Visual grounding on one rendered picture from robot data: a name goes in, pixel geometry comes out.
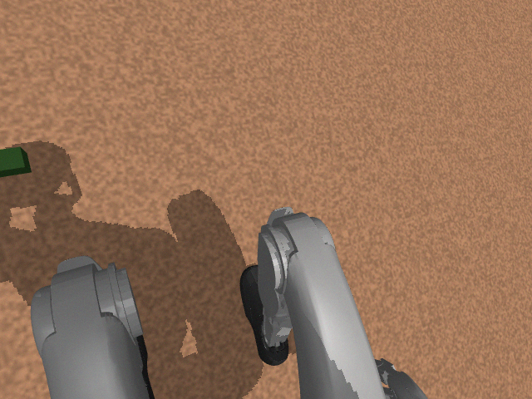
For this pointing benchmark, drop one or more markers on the right robot hand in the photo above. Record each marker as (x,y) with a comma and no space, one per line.
(401,386)

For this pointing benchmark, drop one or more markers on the left robot foot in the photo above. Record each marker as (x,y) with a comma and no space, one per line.
(144,355)

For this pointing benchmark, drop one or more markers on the small box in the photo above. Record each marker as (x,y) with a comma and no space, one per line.
(14,161)

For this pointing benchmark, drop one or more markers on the right robot foot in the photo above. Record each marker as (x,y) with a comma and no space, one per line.
(253,308)

